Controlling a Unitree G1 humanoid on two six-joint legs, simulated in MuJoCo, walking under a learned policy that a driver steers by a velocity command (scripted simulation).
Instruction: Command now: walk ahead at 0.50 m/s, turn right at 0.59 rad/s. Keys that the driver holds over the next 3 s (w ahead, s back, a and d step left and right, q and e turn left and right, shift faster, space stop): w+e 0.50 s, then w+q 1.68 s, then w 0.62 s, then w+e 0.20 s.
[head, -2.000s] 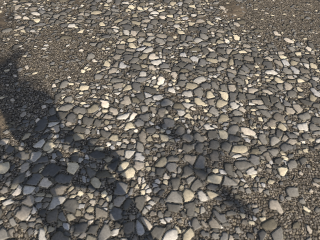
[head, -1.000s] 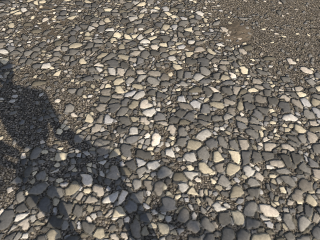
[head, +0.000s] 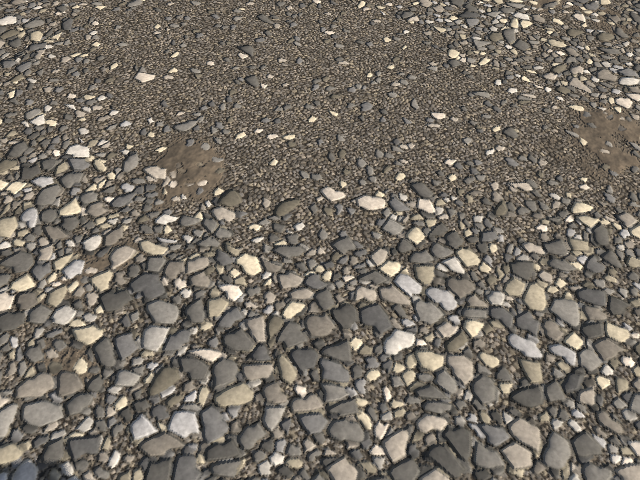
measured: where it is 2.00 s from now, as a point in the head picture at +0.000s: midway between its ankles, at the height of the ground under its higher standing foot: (349, 233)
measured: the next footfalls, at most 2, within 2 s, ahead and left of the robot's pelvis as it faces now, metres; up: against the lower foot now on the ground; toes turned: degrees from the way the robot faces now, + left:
right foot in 0.28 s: +0.31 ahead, -0.17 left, +0.00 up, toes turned -13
left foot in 0.80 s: +0.66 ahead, -0.05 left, +0.00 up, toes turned -16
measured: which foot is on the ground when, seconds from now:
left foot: down 0.00-0.28, up 0.30-0.78, down 0.80-1.00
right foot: up 0.00-0.26, down 0.28-0.82, up 0.84-1.00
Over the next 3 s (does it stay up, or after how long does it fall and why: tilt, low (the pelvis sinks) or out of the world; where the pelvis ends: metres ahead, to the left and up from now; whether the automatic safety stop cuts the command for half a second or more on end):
stays up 1.56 0.23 0.00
